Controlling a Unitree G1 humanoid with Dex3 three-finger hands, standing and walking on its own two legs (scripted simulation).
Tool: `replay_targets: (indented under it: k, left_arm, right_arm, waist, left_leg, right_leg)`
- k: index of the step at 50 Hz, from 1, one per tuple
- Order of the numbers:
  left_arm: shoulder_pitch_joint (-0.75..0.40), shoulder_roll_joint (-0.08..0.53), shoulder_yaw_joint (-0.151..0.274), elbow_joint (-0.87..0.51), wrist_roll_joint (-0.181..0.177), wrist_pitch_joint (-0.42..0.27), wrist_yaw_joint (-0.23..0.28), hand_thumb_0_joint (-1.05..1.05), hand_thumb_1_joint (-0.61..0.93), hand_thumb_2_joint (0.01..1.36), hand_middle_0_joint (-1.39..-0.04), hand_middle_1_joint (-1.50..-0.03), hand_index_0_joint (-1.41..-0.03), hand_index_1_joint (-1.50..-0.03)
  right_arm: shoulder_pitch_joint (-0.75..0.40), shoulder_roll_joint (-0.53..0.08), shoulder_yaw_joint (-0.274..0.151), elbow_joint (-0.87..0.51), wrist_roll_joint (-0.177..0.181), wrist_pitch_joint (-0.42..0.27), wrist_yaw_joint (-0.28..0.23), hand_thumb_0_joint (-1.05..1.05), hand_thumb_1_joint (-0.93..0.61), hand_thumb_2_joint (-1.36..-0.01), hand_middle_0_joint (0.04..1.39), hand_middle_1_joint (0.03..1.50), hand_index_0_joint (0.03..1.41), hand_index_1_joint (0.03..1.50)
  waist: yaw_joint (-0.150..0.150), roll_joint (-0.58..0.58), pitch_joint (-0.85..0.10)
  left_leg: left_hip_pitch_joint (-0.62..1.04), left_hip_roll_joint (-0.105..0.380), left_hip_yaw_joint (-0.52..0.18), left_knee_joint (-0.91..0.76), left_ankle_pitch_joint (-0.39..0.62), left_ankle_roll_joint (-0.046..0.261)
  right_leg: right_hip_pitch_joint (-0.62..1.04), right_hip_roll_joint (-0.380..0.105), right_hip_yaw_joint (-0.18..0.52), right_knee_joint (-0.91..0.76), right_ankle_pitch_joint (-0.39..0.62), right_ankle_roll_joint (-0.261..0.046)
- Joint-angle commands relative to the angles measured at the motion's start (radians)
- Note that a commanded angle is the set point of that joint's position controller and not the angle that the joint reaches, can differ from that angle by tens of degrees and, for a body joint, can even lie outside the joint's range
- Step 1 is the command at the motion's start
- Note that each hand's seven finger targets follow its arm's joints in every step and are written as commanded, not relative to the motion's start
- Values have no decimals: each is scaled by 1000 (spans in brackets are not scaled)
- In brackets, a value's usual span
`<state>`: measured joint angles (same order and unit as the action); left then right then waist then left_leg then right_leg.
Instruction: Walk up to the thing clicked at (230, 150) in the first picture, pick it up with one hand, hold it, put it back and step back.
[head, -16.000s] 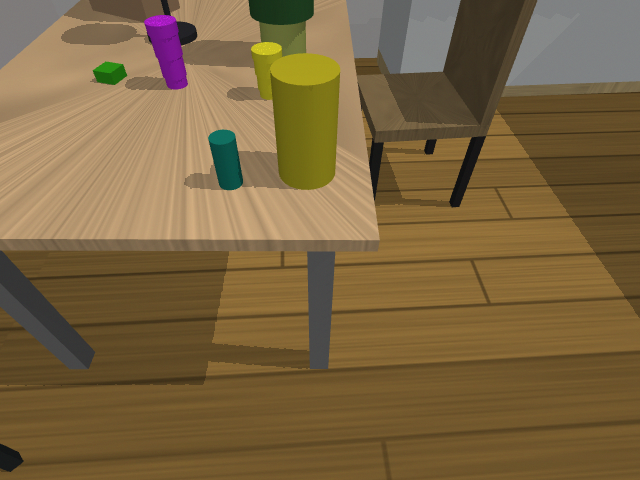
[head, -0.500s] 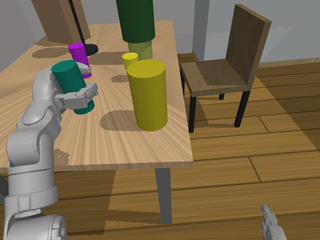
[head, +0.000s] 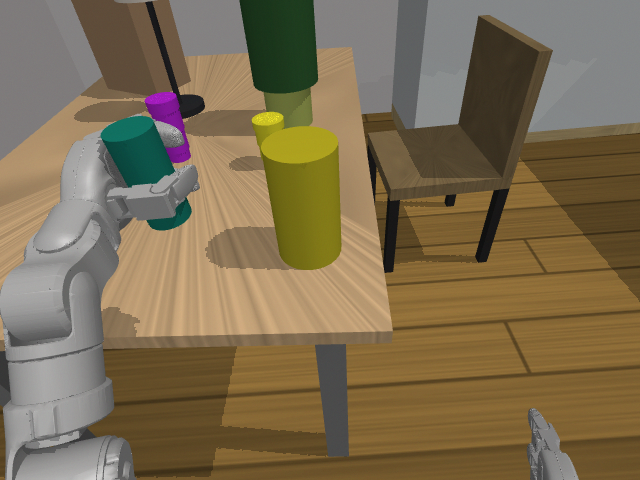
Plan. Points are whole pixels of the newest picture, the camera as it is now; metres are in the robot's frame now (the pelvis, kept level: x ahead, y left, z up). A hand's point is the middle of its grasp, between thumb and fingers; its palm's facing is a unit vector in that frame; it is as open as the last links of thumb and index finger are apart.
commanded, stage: hold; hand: left
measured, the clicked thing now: (150, 176) +0.34 +0.18 +0.27
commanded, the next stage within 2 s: none
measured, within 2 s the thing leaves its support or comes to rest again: neither
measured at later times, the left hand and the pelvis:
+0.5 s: hand (162, 170) +0.33 +0.16 +0.29, palm faces +0.10 -1.00 +0.02, open 6.5 cm; pelvis -0.01 +0.00 +0.00, yaw +0 degrees
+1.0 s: hand (150, 165) +0.33 +0.17 +0.29, palm faces +0.11 -0.99 +0.01, open 6.5 cm; pelvis -0.02 +0.00 +0.00, yaw +0 degrees
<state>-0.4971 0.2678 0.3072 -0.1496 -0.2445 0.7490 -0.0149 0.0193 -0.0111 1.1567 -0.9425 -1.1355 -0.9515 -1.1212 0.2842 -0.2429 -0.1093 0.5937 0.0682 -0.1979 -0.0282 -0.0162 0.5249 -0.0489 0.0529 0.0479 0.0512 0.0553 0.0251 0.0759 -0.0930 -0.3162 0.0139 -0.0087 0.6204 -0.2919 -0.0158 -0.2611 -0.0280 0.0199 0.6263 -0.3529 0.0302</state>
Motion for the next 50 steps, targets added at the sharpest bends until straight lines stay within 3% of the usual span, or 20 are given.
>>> replay_targets:
  k: [1,4,6,10,11,12,13,17,20,23,25,26,29,31,33,34,38,44,45,50]
  left_arm:
    - [-446,212,65,-248,-11,-63,2,0,492,1253,-1353,-1405,-1370,-1403]
    - [-420,209,72,-241,-16,-50,2,0,531,1266,-1338,-1408,-1359,-1402]
    - [-415,182,53,-214,-19,-44,-1,0,518,1262,-1340,-1407,-1361,-1401]
    - [-474,210,62,-221,-20,-40,-1,0,514,1282,-1358,-1421,-1375,-1420]
    - [-441,178,38,-171,-21,-32,-1,0,499,1275,-1348,-1417,-1367,-1414]
    - [-487,204,52,-243,-24,-39,1,0,509,1272,-1345,-1411,-1363,-1409]
    - [-484,210,60,-195,-23,-35,3,0,507,1266,-1357,-1415,-1375,-1412]
    - [-482,187,41,-187,-20,-29,9,0,514,1264,-1347,-1409,-1366,-1404]
    - [-515,234,78,-204,-17,-35,14,0,541,1288,-1358,-1424,-1377,-1421]
    - [-446,201,71,-126,-25,-23,16,0,544,1303,-1374,-1444,-1393,-1441]
    - [-487,226,72,-170,-16,-30,19,0,530,1290,-1373,-1440,-1394,-1435]
    - [-454,194,58,-135,-17,-25,17,0,545,1291,-1363,-1428,-1382,-1424]
    - [-447,194,60,-165,-22,-31,13,0,544,1300,-1375,-1439,-1394,-1435]
    - [-488,218,61,-240,-22,-43,11,0,555,1292,-1379,-1431,-1397,-1429]
    - [-457,208,59,-189,-18,-41,12,0,553,1302,-1372,-1437,-1388,-1435]
    - [-502,230,62,-255,-19,-51,11,0,559,1299,-1371,-1430,-1387,-1429]
    - [-547,230,54,-259,-20,-49,17,0,564,1293,-1355,-1414,-1371,-1413]
    - [-541,238,63,-148,-22,-21,10,0,564,1326,-1387,-1454,-1405,-1452]
    - [-490,201,47,-62,-24,-7,6,0,564,1335,-1383,-1454,-1400,-1453]
    - [-513,204,47,-100,-19,-9,5,0,580,1346,-1382,-1468,-1403,-1464]
  right_arm:
    - [-120,-119,-38,-174,5,-63,-1,0,537,-54,49,50,49,50]
    - [-121,-138,-62,-159,8,-58,2,0,542,-52,49,50,50,50]
    - [-127,-128,-48,-173,6,-60,4,0,542,-52,49,50,50,50]
    - [-120,-125,-41,-171,8,-64,0,0,543,-53,49,50,49,50]
    - [-144,-110,-24,-190,9,-69,1,0,545,-52,49,50,49,50]
    - [-136,-104,-21,-161,10,-70,1,0,549,-51,49,50,49,50]
    - [-129,-124,-38,-161,9,-70,-2,0,540,-53,49,50,49,50]
    - [-146,-122,-34,-187,11,-81,-1,0,545,-52,49,50,49,50]
    - [-118,-126,-43,-160,10,-79,-2,0,547,-52,49,50,49,50]
    - [-149,-121,-35,-180,14,-80,-1,0,546,-52,49,50,49,50]
    - [-140,-124,-39,-185,13,-83,-1,0,545,-52,49,50,49,50]
    - [-142,-104,-21,-193,13,-83,3,0,549,-51,49,50,49,50]
    - [-139,-130,-50,-184,14,-86,0,0,547,-52,49,50,49,50]
    - [-145,-102,-15,-192,15,-85,3,0,545,-52,49,50,49,50]
    - [-149,-121,-35,-198,14,-90,-4,0,545,-53,49,50,49,50]
    - [-141,-123,-38,-183,14,-90,-5,0,545,-53,49,50,49,50]
    - [-145,-115,-31,-152,11,-102,-15,0,548,-53,49,50,49,50]
    - [-140,-117,-26,-154,12,-117,-22,0,547,-53,49,50,49,50]
    - [-143,-116,-21,-161,13,-117,-22,0,551,-53,49,50,49,50]
    - [-114,-106,-14,-175,16,-116,-4,0,554,-52,49,50,49,50]
  waist:
    - [6,-66,-215]
    - [0,-71,-198]
    - [-5,-93,-191]
    - [-11,-101,-197]
    - [-5,-113,-162]
    - [9,-72,-174]
    - [-6,-86,-175]
    - [-3,-81,-192]
    - [3,-92,-209]
    - [14,-113,-152]
    - [13,-102,-175]
    - [16,-100,-156]
    - [7,-101,-174]
    - [19,-54,-182]
    - [6,-89,-180]
    - [4,-58,-201]
    - [0,-29,-185]
    - [0,-81,-180]
    - [-9,-106,-146]
    - [6,-91,-156]
  left_leg:
    - [170,-20,16,-64,233,24]
    - [171,-20,16,-65,235,24]
    - [170,-20,17,-58,248,28]
    - [178,-24,17,-61,223,31]
    - [155,-26,19,-66,201,31]
    - [148,-33,23,-66,184,30]
    - [155,-31,23,-68,175,31]
    - [159,-29,23,-69,171,28]
    - [162,-27,17,-68,178,28]
    - [121,-29,20,-77,142,28]
    - [130,-29,21,-77,140,28]
    - [120,-28,23,-81,131,25]
    - [137,-23,19,-79,135,26]
    - [130,-29,23,-78,141,24]
    - [138,-24,19,-82,120,25]
    - [147,-29,21,-79,125,26]
    - [148,-26,19,-86,105,21]
    - [137,-33,25,-78,121,29]
    - [130,-30,25,-83,111,30]
    - [126,-21,15,-95,124,22]
  right_leg:
    - [-34,30,-71,-104,250,-17]
    - [-45,31,-69,-105,253,-16]
    - [-43,29,-68,-105,270,-13]
    - [-51,26,-65,-111,251,-11]
    - [-58,26,-66,-116,230,-11]
    - [-62,21,-62,-119,214,-15]
    - [-68,22,-61,-121,207,-13]
    - [-64,25,-64,-117,199,-16]
    - [-61,29,-67,-117,201,-16]
    - [-64,26,-67,-129,171,-15]
    - [-65,26,-64,-128,163,-18]
    - [-63,28,-65,-128,154,-19]
    - [-69,31,-67,-122,158,-19]
    - [-61,27,-63,-126,165,-21]
    - [-61,31,-63,-126,143,-20]
    - [-62,28,-59,-129,150,-20]
    - [-85,30,-62,-125,131,-24]
    - [-78,26,-60,-131,149,-17]
    - [-85,30,-63,-137,143,-14]
    - [-70,37,-73,-125,152,-22]
